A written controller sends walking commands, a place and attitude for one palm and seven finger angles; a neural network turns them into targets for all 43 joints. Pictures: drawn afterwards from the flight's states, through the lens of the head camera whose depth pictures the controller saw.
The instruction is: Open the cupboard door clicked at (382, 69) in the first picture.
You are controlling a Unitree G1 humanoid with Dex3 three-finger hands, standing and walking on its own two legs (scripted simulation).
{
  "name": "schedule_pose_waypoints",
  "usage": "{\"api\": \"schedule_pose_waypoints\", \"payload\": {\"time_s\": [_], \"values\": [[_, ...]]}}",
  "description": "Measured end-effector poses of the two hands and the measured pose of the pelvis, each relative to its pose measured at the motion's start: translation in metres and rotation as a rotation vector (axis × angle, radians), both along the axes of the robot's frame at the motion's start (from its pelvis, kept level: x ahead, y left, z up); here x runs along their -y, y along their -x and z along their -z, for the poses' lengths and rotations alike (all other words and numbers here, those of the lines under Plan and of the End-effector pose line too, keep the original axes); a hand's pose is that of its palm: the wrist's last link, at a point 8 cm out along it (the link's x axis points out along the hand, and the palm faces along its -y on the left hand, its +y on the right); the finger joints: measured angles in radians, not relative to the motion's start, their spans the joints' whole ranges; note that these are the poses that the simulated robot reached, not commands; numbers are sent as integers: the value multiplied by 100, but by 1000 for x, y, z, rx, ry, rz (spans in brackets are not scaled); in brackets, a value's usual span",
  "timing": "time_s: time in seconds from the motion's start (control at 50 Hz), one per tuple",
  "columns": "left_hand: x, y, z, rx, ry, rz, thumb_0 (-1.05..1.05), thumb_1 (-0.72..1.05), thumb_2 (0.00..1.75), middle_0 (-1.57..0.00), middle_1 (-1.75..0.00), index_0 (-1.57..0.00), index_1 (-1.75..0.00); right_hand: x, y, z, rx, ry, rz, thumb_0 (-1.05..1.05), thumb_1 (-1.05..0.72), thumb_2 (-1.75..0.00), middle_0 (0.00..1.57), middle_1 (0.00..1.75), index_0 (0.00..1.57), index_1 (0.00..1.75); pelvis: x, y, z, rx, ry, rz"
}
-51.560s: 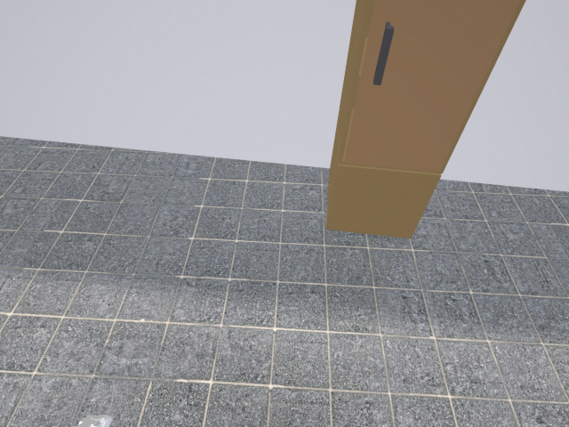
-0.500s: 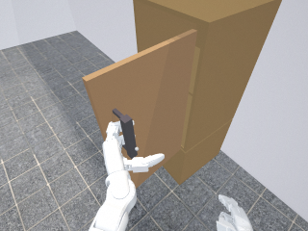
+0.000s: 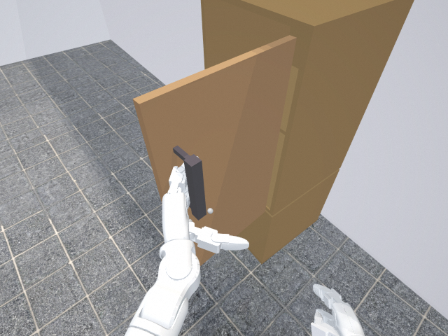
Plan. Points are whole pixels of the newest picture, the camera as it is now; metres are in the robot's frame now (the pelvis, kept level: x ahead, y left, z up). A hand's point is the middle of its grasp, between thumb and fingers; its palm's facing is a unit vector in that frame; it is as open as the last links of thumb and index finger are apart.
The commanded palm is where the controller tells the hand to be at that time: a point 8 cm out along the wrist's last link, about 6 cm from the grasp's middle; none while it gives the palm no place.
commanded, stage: slide the hand sideways off the handle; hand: left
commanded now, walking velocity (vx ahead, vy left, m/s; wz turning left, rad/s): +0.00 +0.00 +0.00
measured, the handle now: (189, 184) +0.36 +0.09 +0.10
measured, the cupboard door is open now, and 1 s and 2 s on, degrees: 95 97 97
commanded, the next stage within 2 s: draw the hand back to the body in 1.12 s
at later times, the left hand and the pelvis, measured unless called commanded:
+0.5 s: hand (191, 237) +0.25 +0.07 +0.09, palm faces -0.03 -1.00 +0.01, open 16.3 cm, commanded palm +0.22 +0.13 +0.09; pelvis +0.02 +0.00 +0.00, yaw -2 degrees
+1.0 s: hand (162, 261) +0.21 +0.11 +0.09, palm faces +0.00 -1.00 -0.01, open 16.3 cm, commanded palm +0.18 +0.17 +0.09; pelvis +0.03 +0.00 -0.01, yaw -1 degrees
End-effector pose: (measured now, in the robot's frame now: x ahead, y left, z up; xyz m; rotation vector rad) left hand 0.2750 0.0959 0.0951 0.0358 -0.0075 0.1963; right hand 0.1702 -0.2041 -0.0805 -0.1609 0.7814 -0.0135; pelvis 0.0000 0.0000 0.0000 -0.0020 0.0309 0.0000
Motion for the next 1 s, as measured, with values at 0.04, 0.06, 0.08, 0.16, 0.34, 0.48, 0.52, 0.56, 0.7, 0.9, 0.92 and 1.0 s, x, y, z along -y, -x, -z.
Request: {"api": "schedule_pose_waypoints", "payload": {"time_s": [0.04,0.06,0.08,0.16,0.34,0.48,0.52,0.56,0.7,0.9,0.92,1.0], "values": [[-5,3,1,22,-22,135,-1,-49,30,-27,-46,-21,-48,1,3,0,7,0,8,2,-91,-90,20,30,21,30,0,1,0,-1,-1,-1],[-7,4,1,29,-26,196,-1,-49,30,-26,-44,-19,-46,2,5,-1,13,-1,15,2,-91,-90,20,30,21,30,-1,1,0,-1,0,-1],[-8,6,1,32,-20,244,-1,-50,30,-24,-42,-17,-44,3,7,-1,20,-2,23,2,-91,-90,20,30,21,30,-2,1,0,1,1,1],[-10,12,1,28,43,294,-1,-50,30,-19,-36,-13,-37,7,13,-2,42,-2,48,2,-91,-90,20,30,20,30,-5,0,-1,7,2,10],[-9,25,0,39,56,264,-1,-50,30,-14,-31,-14,-31,10,12,-10,70,1,51,2,-91,-90,20,30,20,30,-4,-7,-2,-1,-5,30],[-29,38,3,16,46,232,-1,-50,30,-15,-31,-15,-31,10,-4,-16,107,1,41,2,-91,-90,20,30,20,30,-3,-15,-2,-10,-3,31],[-32,42,3,16,47,229,-1,-50,30,-16,-31,-15,-31,9,-9,-17,121,1,35,2,-91,-90,20,30,20,30,-2,-17,-1,-15,-2,28],[-36,46,2,17,46,223,-1,-50,30,-16,-31,-16,-31,9,-14,-18,134,1,28,2,-91,-90,20,30,20,30,-2,-19,0,-21,-1,26],[-48,58,4,8,38,220,-1,-50,30,-17,-31,-16,-31,9,-27,-17,160,3,14,2,-91,-90,20,30,20,30,0,-25,4,-41,-1,18],[-66,70,5,-4,27,189,-1,-50,30,-17,-31,-16,-31,14,-28,-12,174,6,26,2,-91,-90,20,30,21,30,2,-30,9,-63,2,11],[-67,73,5,-3,28,188,-1,-50,30,-16,-31,-16,-31,15,-28,-12,176,7,27,2,-91,-90,20,30,21,30,2,-30,9,-65,2,11],[-70,82,4,-8,23,195,-1,-50,30,-15,-31,-15,-31,17,-26,-10,178,11,37,2,-91,-90,20,30,21,30,2,-31,11,-71,3,9]]}}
